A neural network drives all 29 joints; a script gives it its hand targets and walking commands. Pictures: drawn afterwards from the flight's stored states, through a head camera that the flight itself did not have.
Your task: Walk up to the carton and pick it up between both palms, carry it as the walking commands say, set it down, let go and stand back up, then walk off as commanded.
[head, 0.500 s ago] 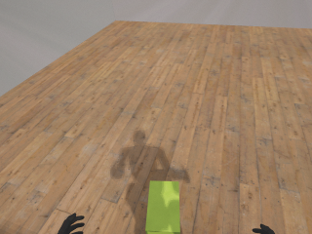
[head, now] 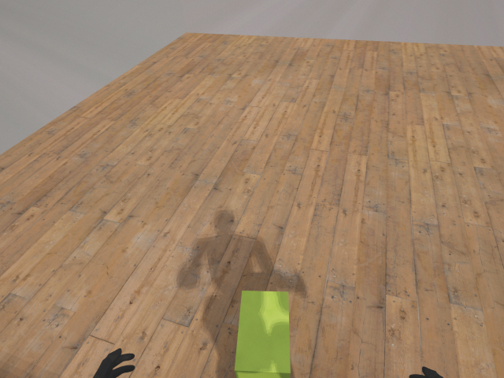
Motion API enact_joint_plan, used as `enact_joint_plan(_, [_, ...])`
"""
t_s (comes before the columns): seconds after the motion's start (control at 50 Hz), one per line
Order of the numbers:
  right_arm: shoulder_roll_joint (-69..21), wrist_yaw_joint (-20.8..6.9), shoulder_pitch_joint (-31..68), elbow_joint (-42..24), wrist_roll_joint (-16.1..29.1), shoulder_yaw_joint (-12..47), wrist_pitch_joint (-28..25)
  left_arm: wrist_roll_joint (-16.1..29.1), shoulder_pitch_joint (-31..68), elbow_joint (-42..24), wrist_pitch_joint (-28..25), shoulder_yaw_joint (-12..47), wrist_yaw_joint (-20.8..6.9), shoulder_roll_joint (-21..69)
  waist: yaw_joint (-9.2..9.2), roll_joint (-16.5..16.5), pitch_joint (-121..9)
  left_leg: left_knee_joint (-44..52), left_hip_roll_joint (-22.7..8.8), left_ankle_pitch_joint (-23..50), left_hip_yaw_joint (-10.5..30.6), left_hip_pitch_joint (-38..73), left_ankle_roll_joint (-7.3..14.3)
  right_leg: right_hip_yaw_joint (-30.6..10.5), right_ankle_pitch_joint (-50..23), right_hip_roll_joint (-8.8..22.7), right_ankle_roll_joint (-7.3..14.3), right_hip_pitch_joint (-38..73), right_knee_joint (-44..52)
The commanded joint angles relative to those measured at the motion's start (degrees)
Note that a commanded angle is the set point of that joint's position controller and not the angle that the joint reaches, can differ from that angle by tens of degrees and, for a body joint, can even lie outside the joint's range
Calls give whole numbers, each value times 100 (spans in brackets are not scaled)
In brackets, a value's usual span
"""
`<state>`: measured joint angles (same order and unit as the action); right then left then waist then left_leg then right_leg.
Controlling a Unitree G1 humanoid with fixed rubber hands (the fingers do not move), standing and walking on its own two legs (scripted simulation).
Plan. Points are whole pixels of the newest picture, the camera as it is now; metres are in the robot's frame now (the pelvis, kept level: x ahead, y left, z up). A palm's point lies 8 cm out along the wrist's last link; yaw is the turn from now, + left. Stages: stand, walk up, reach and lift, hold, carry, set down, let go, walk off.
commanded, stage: walk off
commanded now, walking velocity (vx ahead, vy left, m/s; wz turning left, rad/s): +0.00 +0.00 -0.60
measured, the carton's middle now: (264, 343) +0.45 +0.03 -0.64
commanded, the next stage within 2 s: stand in 1.76 s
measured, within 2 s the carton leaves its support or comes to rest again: neither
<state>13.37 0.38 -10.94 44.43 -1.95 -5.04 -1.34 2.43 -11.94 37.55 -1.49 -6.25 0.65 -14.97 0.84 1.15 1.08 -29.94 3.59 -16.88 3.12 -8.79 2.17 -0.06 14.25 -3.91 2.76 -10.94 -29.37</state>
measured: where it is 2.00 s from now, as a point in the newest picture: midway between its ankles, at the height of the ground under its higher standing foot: outside the picture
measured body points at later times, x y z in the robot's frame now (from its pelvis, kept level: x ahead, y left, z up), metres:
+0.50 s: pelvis -0.01 -0.02 +0.00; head +0.01 -0.03 +0.45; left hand +0.19 +0.21 -0.10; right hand +0.04 -0.31 -0.12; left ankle +0.00 +0.10 -0.73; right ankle -0.02 -0.13 -0.72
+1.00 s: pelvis -0.04 +0.01 -0.01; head -0.02 +0.03 +0.44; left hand +0.15 +0.23 -0.13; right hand -0.03 -0.28 -0.11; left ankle +0.00 +0.10 -0.74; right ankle -0.02 -0.13 -0.72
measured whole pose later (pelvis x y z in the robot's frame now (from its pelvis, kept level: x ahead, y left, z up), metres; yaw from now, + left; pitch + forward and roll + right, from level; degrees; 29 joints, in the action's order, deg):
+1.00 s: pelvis -0.04 +0.01 -0.01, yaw -22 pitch -2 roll -1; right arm 13.3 0.4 -9.8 44.5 -1.5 -5.0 2.8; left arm 2.4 -16.8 37.6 3.3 -6.3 0.5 -15.1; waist -0.1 -1.4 3.9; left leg -35.5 0.1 -17.9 -0.6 -15.3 0.5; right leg -4.3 20.1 -3.1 0.9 -23.4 -40.0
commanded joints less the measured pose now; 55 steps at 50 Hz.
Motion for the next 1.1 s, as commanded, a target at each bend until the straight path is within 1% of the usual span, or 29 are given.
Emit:
enact_joint_plan(0.0, [627, 85, -122, -91, 31, 7, 244, -472, -13, -274, 104, 206, -98, -589, 12, -601, 25, 495, -580, 217, 278, -132, -88, -1466, -906, 1063, 74, -547, 772])
enact_joint_plan(0.04, [883, 64, 299, -205, 12, -43, 280, -423, 110, -381, 202, 154, -177, -750, -116, -1115, 481, 74, -535, -42, 108, -361, -205, -1791, -925, 1204, 178, -1095, 1104])
enact_joint_plan(0.12, [982, 62, 83, -345, 1, -124, 266, -523, 303, -569, 305, 118, -196, -775, -22, -892, 392, 54, -471, -519, 70, -408, -241, -2210, 38, 1215, 167, -1264, 1082])
enact_joint_plan(0.16, [822, 111, 83, -392, -10, -90, 204, -447, 167, -486, 269, 86, -203, -737, -58, -242, -14, 930, -1129, -475, 670, 6, -77, -1259, -21, 653, -161, -1314, 265])
enact_joint_plan(0.2, [1514, 155, -253, -324, 11, -255, 188, -479, 138, -576, 326, 77, -137, -659, 18, 681, -58, 1687, -2391, 421, 1739, 270, 682, -397, 930, 56, -360, -1813, -1624])
enact_joint_plan(0.22, [1318, 169, -141, -346, -36, -239, 145, -573, 256, -512, 409, 43, -61, -656, 73, 249, 62, 1453, -2616, 1617, 1664, 155, 853, -229, 1581, 239, -419, -1928, -2551])
enact_joint_plan(0.26, [899, 222, -212, -425, -58, -144, 180, -564, 343, -674, 366, -29, -151, -643, 212, 473, -271, 944, -2587, 3657, 1051, 705, 1038, -319, 1836, 339, -536, -2299, -3442])
enact_joint_plan(0.3, [882, 282, 316, -433, -92, -158, 113, -437, 104, -523, 382, 30, -264, -669, -127, 863, -363, 813, -2263, 4262, 393, 391, 746, -434, 1539, 670, -592, -1630, -3334])
enact_joint_plan(0.34, [850, 339, 71, -370, -132, -200, 90, -363, -104, -409, 394, 145, -137, -437, 7, -19, -489, 527, -2076, 4036, 175, 860, 602, -123, 1354, 584, -657, -1589, -2454])
enact_joint_plan(0.36, [781, 329, -377, -114, -96, -122, 117, -456, -120, -440, 415, 117, -96, -251, 91, 159, -467, 306, -1938, 4716, 32, 1223, 569, 45, 1474, 365, -642, -1705, -2427])
enact_joint_plan(0.38, [657, 311, 111, -293, -155, -113, 153, -419, 204, -514, 417, 135, -115, -382, 91, 1240, -396, 276, -2003, 4742, -183, 1224, 527, -56, 1355, 620, -589, -1776, -1901])
enact_joint_plan(0.46, [952, 217, -113, -325, 44, -183, 287, -413, -414, -283, 341, -51, -180, -749, -64, 935, -798, -1300, -1513, 3905, -1133, 264, -205, 67, -460, 273, -343, 213, 248])
enact_joint_plan(0.48, [710, 127, -384, -351, 109, -152, 276, -516, -626, -384, 267, -115, -197, -1019, -225, -360, -851, -2322, -1131, 842, -1300, -1325, -663, -1390, -2148, 1193, 70, 1077, 352])
enact_joint_plan(0.5, [357, 120, 155, -678, 24, -5, 340, -464, -1129, -306, 287, -284, -180, -1818, -559, -1762, -1148, -2910, -486, -2273, -610, -2301, -755, -3357, -3418, 2498, 692, 1143, 694])
enact_joint_plan(0.54, [586, 166, 600, -768, 8, -101, 482, -524, -1056, -162, 294, -214, -146, -1431, -476, -941, -179, -3455, -748, -1755, 110, -2318, -509, -2878, -1138, 2250, 778, -138, 1070])
enact_joint_plan(0.58, [806, 100, 785, -613, -13, -233, 473, -576, -541, -386, 330, -158, -116, -1187, -419, -710, 371, -2973, -626, -1088, -48, -2278, -509, -2628, 92, 1502, 301, -437, 1118])
enact_joint_plan(0.66, [710, -1, 305, -504, -120, -176, 413, -520, -597, -402, 338, -139, -80, -1227, -343, -1310, -152, -2927, -482, -917, 37, -2194, -451, -3015, 234, 1410, 85, -357, 1283])
enact_joint_plan(0.72, [711, 13, 250, -389, -46, -154, 347, -573, -570, -423, 370, -90, -38, -988, -321, -890, -251, -2676, -511, -672, -126, -1554, -497, -2494, 208, 1227, 381, -936, 1345])
enact_joint_plan(0.74, [642, 15, 391, -418, -46, -160, 358, -588, -752, -289, 381, -130, 19, -1077, -391, -1421, 111, -2498, -517, -836, -19, -1883, -467, -2854, 508, 1260, 436, -919, 1362])
enact_joint_plan(0.76, [722, 20, 559, -564, -16, -146, 376, -587, -706, -350, 380, -144, 26, -1168, -447, -1005, 88, -2216, -406, -821, 1, -1716, -490, -2871, 595, 1153, 426, -1025, 1354])
enact_joint_plan(0.84, [521, -48, 357, -402, 131, -97, 285, -623, -682, -302, 401, -72, -44, -837, -339, -1099, -31, -1456, -191, -1101, -82, -735, -474, -3266, -1237, 1378, 627, -1302, 1068])
enact_joint_plan(0.86, [355, -42, -188, -235, 176, -50, 306, -660, -192, -426, 434, -159, -71, -1219, -109, -1314, -166, -645, -46, -1227, 18, -286, -427, -3038, -338, 1096, 444, -1305, 1123])
enact_joint_plan(0.9, [570, 71, -302, -174, 80, -80, 215, -507, 43, -542, 439, -70, -40, -810, 190, -250, -365, 1124, -529, -84, 155, 1167, -315, -2319, 623, 640, 32, -2356, 259])
enact_joint_plan(0.92, [1062, 125, -727, -149, 37, -232, 204, -476, -309, -577, 459, -14, 53, -610, 171, 575, -567, 1820, -1907, -1001, 1397, 1928, -5, -1479, 1548, -11, -466, -3072, -809])
enact_joint_plan(0.94, [1349, 114, 8, -441, -52, -242, 167, -535, -438, -446, 411, -50, 109, -582, -14, 1100, -323, 1938, -3194, -1046, 1937, 797, 238, -645, 1635, -134, -534, -3052, -2133])
enact_joint_plan(0.96, [1511, 127, 263, -487, -44, -310, 146, -638, -252, -411, 425, -170, -19, -1034, -53, 533, -26, 2140, -3114, -746, 1542, -292, 615, -555, 1537, 238, -545, -2245, -3337])
enact_joint_plan(0.98, [1003, 132, 115, -511, 6, -268, 151, -661, 4, -565, 392, -213, -168, -1126, 115, 219, 137, 1864, -2888, -159, 1265, -510, 583, -592, 1197, 400, -539, -2243, -3791])
enact_joint_plan(1.02, [833, 188, 414, -420, 44, -138, 138, -621, -319, -521, 401, -136, -228, -744, -259, 603, 442, 1639, -2242, 1050, 370, -460, 433, -438, 984, 552, -521, -2286, -4360])
enact_joint_plan(1.08, [929, 208, 12, -424, 11, -140, 152, -505, -11, -617, 496, 21, -334, -418, -35, 641, 520, 1362, -2179, 2045, -333, 140, 187, 96, 729, 538, -561, -2655, -3806])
